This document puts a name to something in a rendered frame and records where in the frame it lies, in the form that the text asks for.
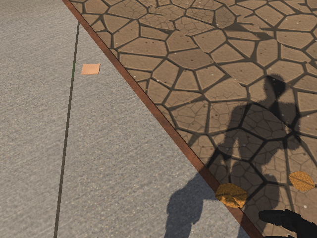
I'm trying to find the robot right hand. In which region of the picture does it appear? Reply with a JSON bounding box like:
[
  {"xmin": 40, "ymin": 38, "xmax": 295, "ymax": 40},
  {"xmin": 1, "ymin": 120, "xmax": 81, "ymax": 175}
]
[{"xmin": 259, "ymin": 209, "xmax": 317, "ymax": 238}]

